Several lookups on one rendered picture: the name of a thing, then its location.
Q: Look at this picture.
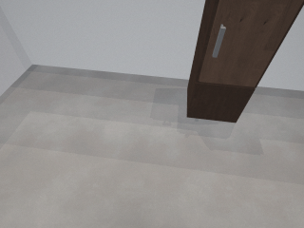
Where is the cupboard door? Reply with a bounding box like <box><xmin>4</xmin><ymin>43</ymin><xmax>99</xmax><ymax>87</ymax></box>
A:
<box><xmin>199</xmin><ymin>0</ymin><xmax>304</xmax><ymax>87</ymax></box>

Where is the handle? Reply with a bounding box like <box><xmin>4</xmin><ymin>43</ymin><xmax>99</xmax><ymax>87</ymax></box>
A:
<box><xmin>212</xmin><ymin>24</ymin><xmax>226</xmax><ymax>58</ymax></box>

